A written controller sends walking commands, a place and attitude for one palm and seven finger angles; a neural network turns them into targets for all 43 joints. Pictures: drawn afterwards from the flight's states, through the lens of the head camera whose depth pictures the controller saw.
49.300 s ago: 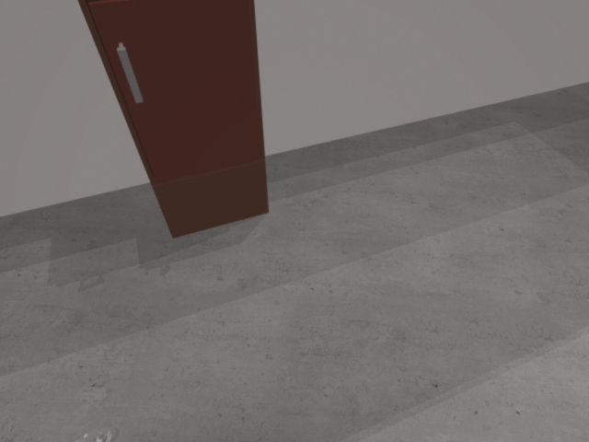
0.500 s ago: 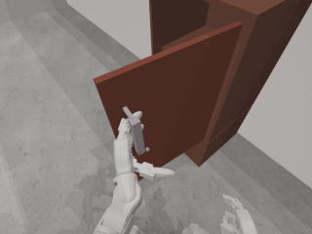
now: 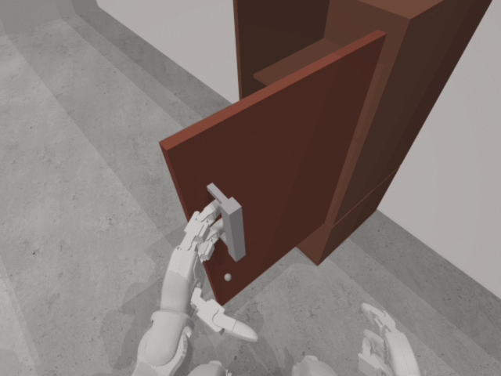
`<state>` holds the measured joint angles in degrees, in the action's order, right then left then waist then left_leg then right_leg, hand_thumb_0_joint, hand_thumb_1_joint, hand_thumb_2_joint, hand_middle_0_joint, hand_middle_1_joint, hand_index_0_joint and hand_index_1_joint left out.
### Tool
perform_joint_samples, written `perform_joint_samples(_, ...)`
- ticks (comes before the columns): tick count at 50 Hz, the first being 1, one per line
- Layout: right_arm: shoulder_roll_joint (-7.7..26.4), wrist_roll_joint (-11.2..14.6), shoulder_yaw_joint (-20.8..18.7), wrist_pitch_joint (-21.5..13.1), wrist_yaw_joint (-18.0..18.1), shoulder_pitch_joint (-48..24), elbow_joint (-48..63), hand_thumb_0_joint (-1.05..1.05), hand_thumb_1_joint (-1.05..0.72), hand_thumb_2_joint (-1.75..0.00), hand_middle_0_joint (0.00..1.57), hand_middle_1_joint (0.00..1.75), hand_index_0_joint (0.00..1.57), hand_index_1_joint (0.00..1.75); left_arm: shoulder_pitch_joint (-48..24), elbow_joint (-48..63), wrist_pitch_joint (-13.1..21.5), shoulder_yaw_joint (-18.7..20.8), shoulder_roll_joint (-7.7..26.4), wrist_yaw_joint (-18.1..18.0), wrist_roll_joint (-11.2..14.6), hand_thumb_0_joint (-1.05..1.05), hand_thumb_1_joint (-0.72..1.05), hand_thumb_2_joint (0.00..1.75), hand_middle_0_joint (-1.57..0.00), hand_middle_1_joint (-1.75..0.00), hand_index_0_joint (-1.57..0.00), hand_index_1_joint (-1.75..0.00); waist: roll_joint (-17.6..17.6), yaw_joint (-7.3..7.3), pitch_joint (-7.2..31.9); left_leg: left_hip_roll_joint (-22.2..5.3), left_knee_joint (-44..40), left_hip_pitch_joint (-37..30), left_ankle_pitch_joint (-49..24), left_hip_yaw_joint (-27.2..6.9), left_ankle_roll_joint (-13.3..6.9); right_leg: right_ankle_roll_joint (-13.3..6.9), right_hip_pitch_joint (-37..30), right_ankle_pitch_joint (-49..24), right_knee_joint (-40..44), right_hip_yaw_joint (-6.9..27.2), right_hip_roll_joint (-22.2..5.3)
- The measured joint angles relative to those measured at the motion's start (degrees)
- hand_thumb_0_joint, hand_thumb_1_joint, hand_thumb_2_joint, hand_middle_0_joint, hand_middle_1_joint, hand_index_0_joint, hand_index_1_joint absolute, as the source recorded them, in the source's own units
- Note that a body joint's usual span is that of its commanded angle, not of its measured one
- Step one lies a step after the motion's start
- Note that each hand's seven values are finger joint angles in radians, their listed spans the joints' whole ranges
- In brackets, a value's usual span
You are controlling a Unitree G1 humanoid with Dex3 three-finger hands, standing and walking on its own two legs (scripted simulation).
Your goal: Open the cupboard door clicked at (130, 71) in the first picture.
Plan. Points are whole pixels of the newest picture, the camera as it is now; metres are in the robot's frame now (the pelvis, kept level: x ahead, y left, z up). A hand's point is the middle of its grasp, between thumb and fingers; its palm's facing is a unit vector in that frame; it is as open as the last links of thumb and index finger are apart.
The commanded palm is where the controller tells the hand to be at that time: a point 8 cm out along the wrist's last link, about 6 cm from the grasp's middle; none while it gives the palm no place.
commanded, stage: slide the hand sideways off the handle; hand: left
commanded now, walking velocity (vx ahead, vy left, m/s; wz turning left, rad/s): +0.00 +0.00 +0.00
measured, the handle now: (226, 224) +0.33 +0.06 +0.06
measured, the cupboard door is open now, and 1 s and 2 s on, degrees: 88 87 87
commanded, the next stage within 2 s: draw the hand back to the body in 0.64 s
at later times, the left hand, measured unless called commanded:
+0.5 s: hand (188, 305) +0.21 +0.10 +0.06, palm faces -0.06 -1.00 -0.04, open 16.3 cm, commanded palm +0.18 +0.16 +0.06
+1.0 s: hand (149, 306) +0.20 +0.14 +0.09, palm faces -0.05 -1.00 -0.06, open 16.3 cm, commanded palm +0.17 +0.20 +0.10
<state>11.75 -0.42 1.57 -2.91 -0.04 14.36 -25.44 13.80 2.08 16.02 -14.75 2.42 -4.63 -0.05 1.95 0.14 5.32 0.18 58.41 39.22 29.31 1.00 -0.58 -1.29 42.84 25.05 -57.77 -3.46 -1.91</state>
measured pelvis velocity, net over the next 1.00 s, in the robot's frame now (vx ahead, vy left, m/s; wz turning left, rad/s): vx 0.01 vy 0.00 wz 0.01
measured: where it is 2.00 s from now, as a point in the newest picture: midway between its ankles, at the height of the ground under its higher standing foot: outside the picture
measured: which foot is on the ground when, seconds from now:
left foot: down 0.00-1.00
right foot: down 0.00-1.00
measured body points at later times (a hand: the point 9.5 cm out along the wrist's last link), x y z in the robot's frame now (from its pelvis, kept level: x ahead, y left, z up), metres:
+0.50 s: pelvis +0.01 -0.01 -0.01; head +0.06 -0.02 +0.44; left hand +0.21 +0.15 +0.07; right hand +0.20 -0.23 -0.09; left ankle +0.00 +0.11 -0.67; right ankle +0.04 -0.11 -0.67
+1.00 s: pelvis +0.01 +0.00 +0.00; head +0.04 -0.01 +0.45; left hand +0.20 +0.19 +0.10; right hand +0.19 -0.21 -0.07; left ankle +0.00 +0.11 -0.67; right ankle +0.04 -0.11 -0.67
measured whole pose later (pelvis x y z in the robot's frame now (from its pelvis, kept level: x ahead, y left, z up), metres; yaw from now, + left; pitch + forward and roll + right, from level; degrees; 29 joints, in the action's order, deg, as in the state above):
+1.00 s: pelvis +0.01 +0.00 +0.00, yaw +1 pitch +10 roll -1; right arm 12.4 2.1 1.6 -6.6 2.9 16.6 -23.2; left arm 33.3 21.1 13.9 -0.8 10.6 7.8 9.9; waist 3.4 -0.5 7.0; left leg -0.3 60.2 38.7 31.1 -0.6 -0.7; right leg -1.0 41.0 26.2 -57.7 -4.9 -1.4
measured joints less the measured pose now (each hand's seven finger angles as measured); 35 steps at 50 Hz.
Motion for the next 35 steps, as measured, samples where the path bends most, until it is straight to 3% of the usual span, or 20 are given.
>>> perform_joint_samples(15, 0.83, 0.23, -0.5, -2.08, 0.75, 0.32, 1.8, 0.01, -0.91, -0.89, 0.2, 0.3, 0.2, 0.3, 10.74, 9.11, 1.02, 3.79, 2.54, 4.77, 2.31, -0.02, -0.5, 0.3, -0.17, -0.3, -0.17, -0.31, 0.5, -0.64, 0.76, -0.11, 2.2, 1.87, 1.58, -1.08, 0.53, -0.43, 1.53, 1.87, -2.14, -1.01, 0.01)
perform_joint_samples(35, 1.53, 1.39, -1.2, -3.78, 2.25, 0.99, 2.01, 0.01, -0.91, -0.89, 0.2, 0.3, 0.2, 0.3, 17.79, 13.2, 2.44, 11.44, 6.18, 12.74, 8.5, -0.02, -0.5, 0.3, -0.16, -0.3, -0.15, -0.3, 0.73, -0.7, 1.73, -0.56, 5.57, 4.84, 3.0, -2.09, 0.76, -0.6, 3.8, 2.91, -4.41, -1.96, 0.37)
